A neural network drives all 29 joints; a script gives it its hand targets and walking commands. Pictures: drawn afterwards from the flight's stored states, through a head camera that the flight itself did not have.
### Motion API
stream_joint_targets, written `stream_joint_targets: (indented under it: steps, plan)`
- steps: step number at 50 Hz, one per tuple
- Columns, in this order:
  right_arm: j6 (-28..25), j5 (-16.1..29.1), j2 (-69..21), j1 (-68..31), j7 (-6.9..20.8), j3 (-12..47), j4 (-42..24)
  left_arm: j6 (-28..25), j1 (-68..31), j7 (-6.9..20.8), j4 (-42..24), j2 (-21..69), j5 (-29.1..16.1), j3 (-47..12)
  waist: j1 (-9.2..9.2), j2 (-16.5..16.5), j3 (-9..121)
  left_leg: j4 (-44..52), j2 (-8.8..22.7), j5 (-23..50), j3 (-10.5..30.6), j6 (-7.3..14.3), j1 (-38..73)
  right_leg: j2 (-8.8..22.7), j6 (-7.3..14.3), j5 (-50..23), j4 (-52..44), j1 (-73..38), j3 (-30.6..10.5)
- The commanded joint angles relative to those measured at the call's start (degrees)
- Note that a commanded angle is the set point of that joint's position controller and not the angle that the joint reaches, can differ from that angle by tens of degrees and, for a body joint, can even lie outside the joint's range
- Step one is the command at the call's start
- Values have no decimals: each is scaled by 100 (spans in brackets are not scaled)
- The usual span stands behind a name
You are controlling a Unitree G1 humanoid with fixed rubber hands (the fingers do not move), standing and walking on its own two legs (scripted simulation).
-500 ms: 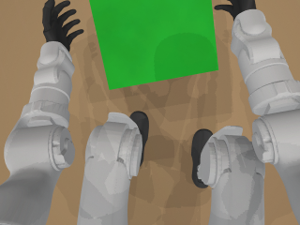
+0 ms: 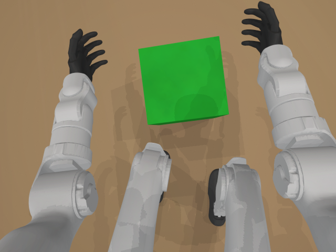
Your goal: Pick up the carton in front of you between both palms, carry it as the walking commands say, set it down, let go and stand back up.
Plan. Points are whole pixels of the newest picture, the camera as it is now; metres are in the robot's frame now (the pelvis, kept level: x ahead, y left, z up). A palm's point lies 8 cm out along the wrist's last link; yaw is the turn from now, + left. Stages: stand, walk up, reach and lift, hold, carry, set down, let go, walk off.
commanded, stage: set down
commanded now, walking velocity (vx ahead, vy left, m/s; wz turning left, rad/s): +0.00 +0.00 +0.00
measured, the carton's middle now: (183, 89) +0.48 +0.07 -0.35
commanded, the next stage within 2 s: let go in 0.50 s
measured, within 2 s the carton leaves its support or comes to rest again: neither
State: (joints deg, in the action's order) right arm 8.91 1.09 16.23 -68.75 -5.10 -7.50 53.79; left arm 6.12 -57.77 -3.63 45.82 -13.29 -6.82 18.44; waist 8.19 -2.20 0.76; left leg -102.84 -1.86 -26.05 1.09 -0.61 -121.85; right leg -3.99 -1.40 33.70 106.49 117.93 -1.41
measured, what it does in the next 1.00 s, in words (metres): rises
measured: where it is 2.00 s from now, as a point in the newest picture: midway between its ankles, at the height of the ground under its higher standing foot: (186, 196)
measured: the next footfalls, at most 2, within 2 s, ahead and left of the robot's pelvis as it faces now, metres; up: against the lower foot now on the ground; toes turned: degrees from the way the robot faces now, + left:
none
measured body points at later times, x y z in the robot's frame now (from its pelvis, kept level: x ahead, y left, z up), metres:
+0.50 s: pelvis +0.03 +0.00 +0.13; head +0.31 +0.02 +0.49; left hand +0.46 +0.29 +0.04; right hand +0.56 -0.10 +0.03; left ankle +0.12 +0.12 -0.44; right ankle +0.08 -0.12 -0.44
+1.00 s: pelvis +0.09 +0.02 +0.26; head +0.28 +0.02 +0.67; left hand +0.36 +0.28 +0.16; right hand +0.43 -0.15 +0.14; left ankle +0.12 +0.12 -0.44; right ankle +0.08 -0.12 -0.44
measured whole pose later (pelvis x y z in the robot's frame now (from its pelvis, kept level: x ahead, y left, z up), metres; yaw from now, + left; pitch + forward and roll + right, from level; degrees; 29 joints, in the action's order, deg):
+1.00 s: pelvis +0.09 +0.02 +0.26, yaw +0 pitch +27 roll -1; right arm 3.4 -5.1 6.2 -16.3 -4.6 -8.4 32.2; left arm 1.7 -10.7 6.8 30.5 -12.8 -0.3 8.0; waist 5.2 0.6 3.2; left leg -44.8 -2.3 -16.0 1.4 1.6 -55.3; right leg -1.9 -1.8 20.4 45.0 51.2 -4.4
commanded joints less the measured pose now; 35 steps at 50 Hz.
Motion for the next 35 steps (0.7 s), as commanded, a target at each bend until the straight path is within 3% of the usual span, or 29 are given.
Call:
stream_joint_targets:
  steps: [1,8,26,30,35]
  plan:
    - [-30,-30,401,-1316,-7,16,-952,-40,-770,53,-818,-797,39,185,374,-363,6122,1161,-147,1913,-582,-293,4328,-278,23,-841,-1321,-2636,500]
    - [190,-131,286,-1062,-1,-5,-1436,118,-500,243,-1183,-819,60,309,309,-571,6382,1788,-187,2169,-662,-270,4628,-266,-44,-1335,-2022,-3730,425]
    - [-42,-397,3,-209,216,-314,-932,-123,58,511,-757,-508,490,465,221,-280,5485,3760,-98,2574,-502,-261,6031,-151,-67,-1879,-4117,-4848,192]
    - [-90,-609,-186,510,109,-438,-1060,-190,602,641,-817,-484,697,375,123,-272,5738,4142,-118,2887,-476,-225,6684,-142,-123,-2291,-4621,-5472,142]
    - [-160,-842,-615,1948,-144,-473,-1767,-254,1805,864,-1248,-563,945,64,55,-141,5745,4665,-142,3351,-378,-110,7864,-158,-192,-2762,-5281,-6200,112]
